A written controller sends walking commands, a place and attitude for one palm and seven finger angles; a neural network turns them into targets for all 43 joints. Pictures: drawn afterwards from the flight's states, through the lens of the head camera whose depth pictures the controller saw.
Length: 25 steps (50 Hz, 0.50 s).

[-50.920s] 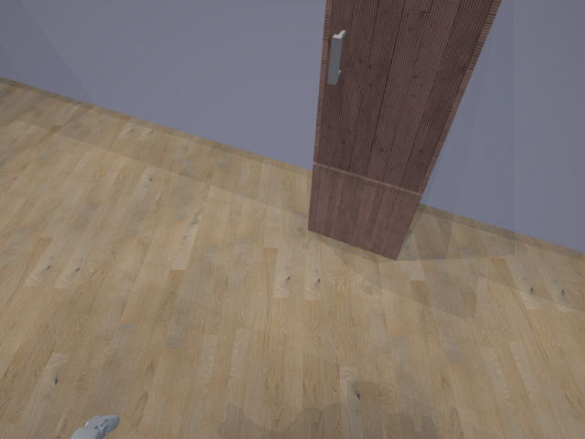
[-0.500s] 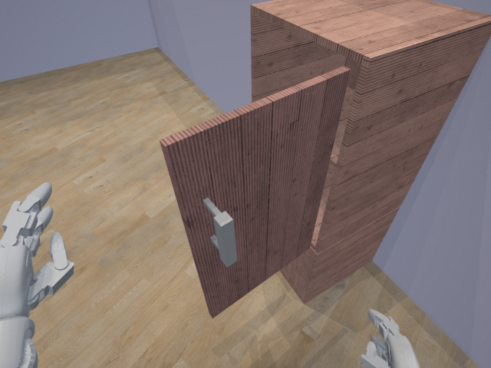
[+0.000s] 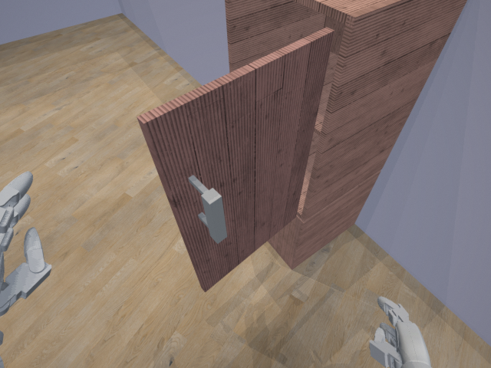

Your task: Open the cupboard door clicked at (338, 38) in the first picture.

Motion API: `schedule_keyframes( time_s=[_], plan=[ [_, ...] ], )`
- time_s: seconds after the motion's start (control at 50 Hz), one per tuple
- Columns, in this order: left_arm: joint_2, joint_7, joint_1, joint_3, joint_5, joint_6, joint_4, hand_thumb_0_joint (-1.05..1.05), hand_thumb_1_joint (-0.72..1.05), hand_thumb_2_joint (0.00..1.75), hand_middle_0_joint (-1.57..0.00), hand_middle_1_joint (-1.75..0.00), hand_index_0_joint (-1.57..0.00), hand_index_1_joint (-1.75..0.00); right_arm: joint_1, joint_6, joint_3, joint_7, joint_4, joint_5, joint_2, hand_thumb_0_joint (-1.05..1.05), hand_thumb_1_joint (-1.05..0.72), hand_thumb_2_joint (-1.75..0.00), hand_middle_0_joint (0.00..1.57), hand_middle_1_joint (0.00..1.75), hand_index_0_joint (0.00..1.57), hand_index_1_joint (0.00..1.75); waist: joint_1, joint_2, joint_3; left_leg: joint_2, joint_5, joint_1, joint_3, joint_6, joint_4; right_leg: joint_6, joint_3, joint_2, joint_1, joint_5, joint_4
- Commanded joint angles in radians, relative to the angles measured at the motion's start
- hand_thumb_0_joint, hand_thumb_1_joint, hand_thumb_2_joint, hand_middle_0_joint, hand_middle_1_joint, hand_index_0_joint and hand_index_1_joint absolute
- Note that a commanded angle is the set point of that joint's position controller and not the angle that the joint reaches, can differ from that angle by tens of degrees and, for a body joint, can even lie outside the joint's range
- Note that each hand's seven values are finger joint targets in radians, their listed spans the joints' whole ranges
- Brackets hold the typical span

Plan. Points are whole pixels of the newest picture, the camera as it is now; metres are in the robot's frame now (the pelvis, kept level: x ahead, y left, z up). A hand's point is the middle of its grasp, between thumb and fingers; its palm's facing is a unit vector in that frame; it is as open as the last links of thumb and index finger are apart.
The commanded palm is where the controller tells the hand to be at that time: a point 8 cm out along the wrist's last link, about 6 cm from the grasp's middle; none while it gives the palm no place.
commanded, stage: step back with the hand held close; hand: left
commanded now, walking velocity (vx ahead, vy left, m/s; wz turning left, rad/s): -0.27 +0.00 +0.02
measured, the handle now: (207, 209) +0.36 +0.09 +0.05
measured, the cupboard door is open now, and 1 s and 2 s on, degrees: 96 96 96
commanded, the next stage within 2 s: stop stepping back and stand still in 0.92 s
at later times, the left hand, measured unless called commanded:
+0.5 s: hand out of the picture +0.11 +0.27 +0.15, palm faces +0.48 -0.74 -0.47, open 7.4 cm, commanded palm +0.05 +0.31 +0.17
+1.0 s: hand out of the picture +0.04 +0.23 +0.16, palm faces +0.30 -0.82 -0.48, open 7.4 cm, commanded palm -0.04 +0.28 +0.17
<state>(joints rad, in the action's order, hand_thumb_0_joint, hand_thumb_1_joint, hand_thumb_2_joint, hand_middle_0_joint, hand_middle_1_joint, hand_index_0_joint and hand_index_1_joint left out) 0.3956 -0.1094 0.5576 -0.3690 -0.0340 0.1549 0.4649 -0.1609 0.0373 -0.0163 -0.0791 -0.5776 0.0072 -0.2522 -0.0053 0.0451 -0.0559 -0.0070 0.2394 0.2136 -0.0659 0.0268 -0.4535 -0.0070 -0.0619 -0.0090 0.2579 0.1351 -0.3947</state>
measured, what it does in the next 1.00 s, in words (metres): walks backwards: right foot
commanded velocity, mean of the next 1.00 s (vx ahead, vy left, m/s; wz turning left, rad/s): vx -0.34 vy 0.00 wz -0.01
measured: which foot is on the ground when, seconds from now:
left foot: down 0.00-0.96, up 0.98-1.00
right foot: down 0.00-0.60, up 0.62-0.94, down 0.96-1.00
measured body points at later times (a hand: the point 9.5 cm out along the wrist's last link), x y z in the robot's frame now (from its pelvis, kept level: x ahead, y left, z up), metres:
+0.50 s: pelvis -0.08 +0.01 -0.02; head -0.06 +0.02 +0.42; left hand +0.08 +0.31 +0.18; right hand +0.11 -0.22 -0.10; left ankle -0.01 +0.10 -0.74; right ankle +0.03 -0.12 -0.74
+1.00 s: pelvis -0.19 -0.01 -0.01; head -0.14 +0.01 +0.43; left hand +0.02 +0.27 +0.18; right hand +0.00 -0.23 -0.09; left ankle -0.03 +0.10 -0.74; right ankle -0.30 -0.12 -0.75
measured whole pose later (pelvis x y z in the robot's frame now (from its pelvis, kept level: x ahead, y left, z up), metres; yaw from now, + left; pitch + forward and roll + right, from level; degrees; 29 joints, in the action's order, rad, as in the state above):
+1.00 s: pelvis -0.19 -0.01 -0.01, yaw -3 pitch +4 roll -2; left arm 0.48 -0.13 0.53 -0.44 -0.07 0.21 0.59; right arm -0.10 0.12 0.03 -0.05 -0.61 -0.01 -0.16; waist -0.02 -0.03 -0.03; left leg -0.07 0.04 0.55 -0.06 0.00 -0.44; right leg -0.02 -0.02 0.03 0.12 0.40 -0.43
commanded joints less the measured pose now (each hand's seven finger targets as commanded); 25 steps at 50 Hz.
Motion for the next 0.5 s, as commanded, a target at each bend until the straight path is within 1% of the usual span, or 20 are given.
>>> schedule_keyframes(
  time_s=[0.0,0.04,0.06,0.12,0.14,0.16,0.2,0.22,0.24,0.26,0.28,0.3,0.32,0.36,0.38,0.4,0.42,0.44,0.46,0.48],
  plan=[
    [0.197,-0.038,0.026,-0.188,-0.013,0.068,0.22,0.0,0.9,0.9,-0.2,-0.3,-0.2,-0.3,0.083,0.038,-0.039,-0.011,0.173,0.0,-0.088,0.0,-0.9,-0.9,0.2,0.3,0.2,0.3,-0.012,-0.039,0.226,-0.072,-0.277,0.034,0.095,-0.004,0.032,-0.006,0.098,-0.083,-0.145,-0.293,-0.042],
    [0.201,-0.043,0.024,-0.194,-0.01,0.072,0.228,0.0,0.9,0.9,-0.2,-0.3,-0.2,-0.3,0.082,0.037,-0.042,-0.013,0.176,0.001,-0.089,0.0,-0.9,-0.9,0.2,0.3,0.2,0.3,-0.01,-0.046,0.21,-0.077,-0.229,0.074,0.102,0.002,0.035,-0.004,0.102,-0.08,-0.135,-0.248,-0.051],
    [0.205,-0.044,0.017,-0.195,-0.007,0.074,0.243,0.0,0.9,0.9,-0.2,-0.3,-0.2,-0.3,0.086,0.039,-0.044,-0.014,0.177,0.0,-0.095,0.0,-0.9,-0.9,0.2,0.3,0.2,0.3,-0.013,-0.022,0.207,-0.078,-0.199,0.094,0.113,0.005,0.041,-0.005,0.102,-0.078,-0.137,-0.217,-0.055],
    [0.187,-0.049,0.012,-0.182,0.002,0.081,0.243,0.0,0.9,0.9,-0.2,-0.3,-0.2,-0.3,0.076,0.048,-0.041,-0.013,0.182,-0.001,-0.1,0.0,-0.9,-0.9,0.2,0.3,0.2,0.3,-0.009,0.016,0.151,-0.1,-0.012,0.199,0.135,0.028,0.082,0.001,0.112,-0.063,-0.118,-0.067,-0.079],
    [0.187,-0.052,0.007,-0.184,0.008,0.086,0.253,0.0,0.9,0.9,-0.2,-0.3,-0.2,-0.3,0.071,0.052,-0.041,-0.013,0.184,-0.003,-0.105,0.0,-0.9,-0.9,0.2,0.3,0.2,0.3,-0.009,0.024,0.148,-0.111,0.062,0.249,0.15,0.037,0.102,0.004,0.11,-0.054,-0.143,-0.039,-0.104],
    [0.191,-0.053,0.0,-0.191,0.014,0.091,0.257,0.0,0.9,0.9,-0.2,-0.3,-0.2,-0.3,0.076,0.057,-0.042,-0.014,0.185,-0.004,-0.109,0.0,-0.9,-0.9,0.2,0.3,0.2,0.3,-0.012,0.049,0.14,-0.118,0.136,0.3,0.163,0.047,0.125,0.007,0.104,-0.047,-0.168,-0.02,-0.128],
    [0.177,-0.057,-0.024,-0.187,0.028,0.098,0.264,0.0,0.9,0.9,-0.2,-0.3,-0.2,-0.3,0.065,0.066,-0.041,-0.015,0.192,-0.007,-0.114,0.0,-0.9,-0.9,0.2,0.3,0.2,0.3,-0.007,0.078,0.107,-0.149,0.282,0.418,0.186,0.067,0.173,0.015,0.096,-0.026,-0.214,0.008,-0.204],
    [0.174,-0.059,-0.04,-0.188,0.034,0.104,0.273,0.0,0.9,0.9,-0.2,-0.3,-0.2,-0.3,0.058,0.072,-0.041,-0.015,0.195,-0.008,-0.116,0.0,-0.9,-0.9,0.2,0.3,0.2,0.3,-0.009,0.09,0.107,-0.164,0.337,0.474,0.209,0.078,0.197,0.019,0.085,-0.013,-0.252,0.005,-0.25],
    [0.17,-0.061,-0.052,-0.19,0.042,0.107,0.279,0.0,0.9,0.9,-0.2,-0.3,-0.2,-0.3,0.052,0.078,-0.042,-0.015,0.196,-0.011,-0.117,0.0,-0.9,-0.9,0.2,0.3,0.2,0.3,-0.009,0.112,0.104,-0.178,0.376,0.514,0.218,0.086,0.21,0.022,0.078,-0.002,-0.275,0.005,-0.295],
    [0.183,-0.062,-0.068,-0.203,0.048,0.109,0.274,0.0,0.9,0.9,-0.2,-0.3,-0.2,-0.3,0.055,0.08,-0.042,-0.019,0.194,-0.016,-0.118,0.0,-0.9,-0.9,0.2,0.3,0.2,0.3,-0.012,0.116,0.095,-0.19,0.398,0.551,0.235,0.093,0.224,0.025,0.073,0.007,-0.296,0.003,-0.325],
    [0.171,-0.064,-0.081,-0.196,0.054,0.112,0.275,0.0,0.9,0.9,-0.2,-0.3,-0.2,-0.3,0.05,0.084,-0.042,-0.019,0.193,-0.02,-0.113,0.0,-0.9,-0.9,0.2,0.3,0.2,0.3,-0.008,0.111,0.085,-0.2,0.429,0.587,0.24,0.099,0.222,0.026,0.076,0.013,-0.313,0.015,-0.35],
    [0.171,-0.063,-0.086,-0.2,0.058,0.116,0.267,0.0,0.9,0.9,-0.2,-0.3,-0.2,-0.3,0.046,0.089,-0.046,-0.016,0.192,-0.015,-0.115,0.0,-0.9,-0.9,0.2,0.3,0.2,0.3,-0.005,0.11,0.079,-0.196,0.429,0.587,0.234,0.101,0.198,0.023,0.087,0.012,-0.299,0.003,-0.349],
    [0.172,-0.06,-0.087,-0.202,0.056,0.12,0.261,0.0,0.9,0.9,-0.2,-0.3,-0.2,-0.3,0.042,0.094,-0.047,-0.011,0.192,-0.011,-0.112,0.0,-0.9,-0.9,0.2,0.3,0.2,0.3,-0.003,0.093,0.085,-0.185,0.426,0.569,0.226,0.097,0.171,0.018,0.1,0.007,-0.279,-0.002,-0.337],
    [0.181,-0.055,-0.09,-0.206,0.051,0.128,0.266,0.0,0.9,0.9,-0.2,-0.3,-0.2,-0.3,0.03,0.099,-0.048,-0.009,0.188,-0.013,-0.106,0.0,-0.9,-0.9,0.2,0.3,0.2,0.3,0.004,-0.005,0.092,-0.117,0.387,0.484,0.179,0.07,0.065,-0.002,0.176,-0.03,-0.181,0.015,-0.221],
    [0.176,-0.053,-0.096,-0.193,0.043,0.128,0.27,0.0,0.9,0.9,-0.2,-0.3,-0.2,-0.3,0.024,0.099,-0.046,-0.006,0.184,-0.011,-0.1,0.0,-0.9,-0.9,0.2,0.3,0.2,0.3,0.013,-0.057,0.086,-0.076,0.364,0.413,0.155,0.053,-0.01,-0.021,0.236,-0.07,-0.084,0.067,-0.131],
    [0.179,-0.052,-0.1,-0.188,0.036,0.13,0.271,0.0,0.9,0.9,-0.2,-0.3,-0.2,-0.3,0.018,0.099,-0.046,-0.002,0.175,-0.011,-0.094,0.0,-0.9,-0.9,0.2,0.3,0.2,0.3,0.016,-0.112,0.093,-0.04,0.321,0.315,0.13,0.032,-0.104,-0.045,0.298,-0.118,0.027,0.16,-0.035],
    [0.181,-0.055,-0.11,-0.178,0.03,0.13,0.273,0.0,0.9,0.9,-0.2,-0.3,-0.2,-0.3,0.013,0.097,-0.045,0.002,0.158,-0.01,-0.091,0.0,-0.9,-0.9,0.2,0.3,0.2,0.3,0.019,-0.153,0.092,-0.006,0.267,0.189,0.099,0.006,-0.235,-0.079,0.353,-0.177,0.174,0.274,0.059],
    [0.187,-0.06,-0.109,-0.173,0.024,0.13,0.273,0.0,0.9,0.9,-0.2,-0.3,-0.2,-0.3,0.012,0.093,-0.039,0.005,0.138,-0.012,-0.075,0.0,-0.9,-0.9,0.2,0.3,0.2,0.3,0.017,-0.203,0.112,0.011,0.212,0.083,0.077,-0.009,-0.35,-0.104,0.366,-0.232,0.274,0.338,0.118],
    [0.181,-0.064,-0.112,-0.163,0.019,0.128,0.274,0.0,0.9,0.9,-0.2,-0.3,-0.2,-0.3,0.018,0.089,-0.036,0.007,0.123,-0.014,-0.07,0.0,-0.9,-0.9,0.2,0.3,0.2,0.3,0.019,-0.212,0.119,0.017,0.182,0.025,0.074,-0.015,-0.413,-0.122,0.362,-0.257,0.329,0.334,0.143],
    [0.191,-0.068,-0.096,-0.173,0.019,0.124,0.263,0.0,0.9,0.9,-0.2,-0.3,-0.2,-0.3,0.025,0.085,-0.029,0.007,0.121,-0.015,-0.062,0.0,-0.9,-0.9,0.2,0.3,0.2,0.3,0.016,-0.229,0.128,0.008,0.176,0.021,0.072,-0.013,-0.394,-0.114,0.316,-0.255,0.311,0.282,0.126]
  ],
)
